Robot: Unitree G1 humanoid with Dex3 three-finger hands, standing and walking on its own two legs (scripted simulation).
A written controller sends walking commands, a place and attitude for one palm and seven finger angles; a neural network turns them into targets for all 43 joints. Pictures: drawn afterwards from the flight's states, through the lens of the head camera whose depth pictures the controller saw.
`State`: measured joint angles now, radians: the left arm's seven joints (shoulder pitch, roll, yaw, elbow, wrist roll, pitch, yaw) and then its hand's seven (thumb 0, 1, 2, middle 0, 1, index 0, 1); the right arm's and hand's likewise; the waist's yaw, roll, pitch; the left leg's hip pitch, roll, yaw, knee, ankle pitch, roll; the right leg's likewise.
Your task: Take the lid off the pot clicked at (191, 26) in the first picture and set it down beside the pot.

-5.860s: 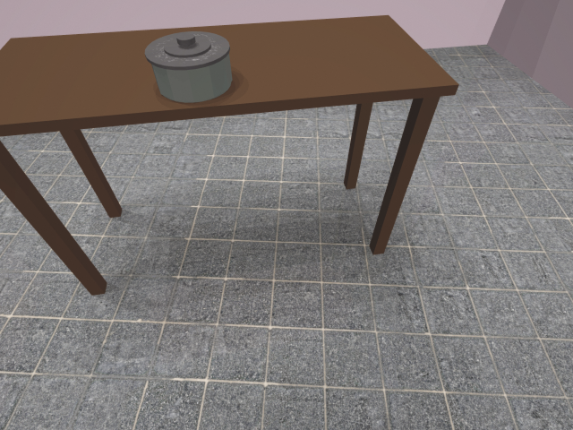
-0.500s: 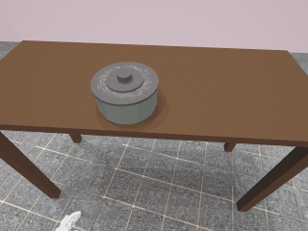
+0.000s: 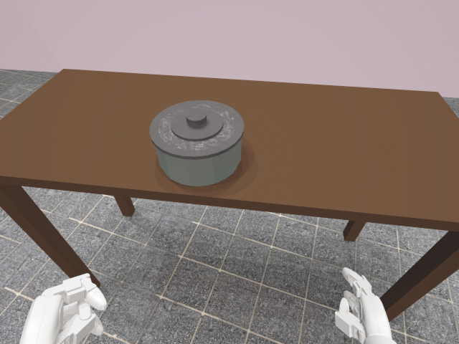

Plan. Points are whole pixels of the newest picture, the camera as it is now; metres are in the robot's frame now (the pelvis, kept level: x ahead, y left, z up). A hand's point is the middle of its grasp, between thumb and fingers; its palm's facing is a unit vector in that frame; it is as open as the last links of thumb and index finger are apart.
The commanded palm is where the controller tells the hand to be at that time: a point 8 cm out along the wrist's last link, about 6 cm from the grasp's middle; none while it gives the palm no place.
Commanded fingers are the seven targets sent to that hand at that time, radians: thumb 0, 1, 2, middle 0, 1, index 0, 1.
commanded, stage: raise the hand higher, near the body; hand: left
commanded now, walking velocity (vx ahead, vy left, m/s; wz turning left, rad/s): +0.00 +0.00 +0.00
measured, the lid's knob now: (196, 117) +0.51 +0.14 +0.14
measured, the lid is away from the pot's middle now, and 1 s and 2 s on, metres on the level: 0.00 0.00 0.00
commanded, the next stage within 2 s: reach forward and open the fingers in 0.88 s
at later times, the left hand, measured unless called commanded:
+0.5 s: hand (83, 274) +0.17 +0.23 +0.11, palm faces +0.28 -0.86 -0.43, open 3.1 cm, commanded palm +0.12 +0.27 +0.14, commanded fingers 0.00 0.90 0.90 -1.30 -1.50 -1.30 -1.50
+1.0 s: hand (75, 232) +0.19 +0.23 +0.18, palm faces +0.35 -0.83 -0.42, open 3.1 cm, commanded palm +0.15 +0.26 +0.20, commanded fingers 0.00 0.83 0.94 -1.28 -1.43 -1.28 -1.43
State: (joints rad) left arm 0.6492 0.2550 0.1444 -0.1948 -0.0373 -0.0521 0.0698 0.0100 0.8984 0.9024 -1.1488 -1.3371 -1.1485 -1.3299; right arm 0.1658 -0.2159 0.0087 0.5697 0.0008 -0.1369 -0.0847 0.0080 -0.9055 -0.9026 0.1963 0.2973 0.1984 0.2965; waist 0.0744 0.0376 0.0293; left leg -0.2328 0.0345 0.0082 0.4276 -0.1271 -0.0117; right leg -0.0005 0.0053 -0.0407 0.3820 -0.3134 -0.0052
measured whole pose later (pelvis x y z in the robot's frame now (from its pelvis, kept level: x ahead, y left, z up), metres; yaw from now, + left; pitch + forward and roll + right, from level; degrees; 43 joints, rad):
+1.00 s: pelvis +0.01 +0.00 +0.00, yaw -2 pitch -5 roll +0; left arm 0.53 0.34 0.31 -0.52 -0.06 -0.14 0.07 0.01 0.89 0.90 -1.31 -1.50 -1.31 -1.49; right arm 0.17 -0.21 0.02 0.61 0.00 -0.13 -0.07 0.01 -0.90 -0.90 0.20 0.30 0.20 0.30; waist 0.08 0.06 0.05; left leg -0.18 0.04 0.04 0.41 -0.14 -0.01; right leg 0.05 0.01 -0.01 0.34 -0.31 -0.01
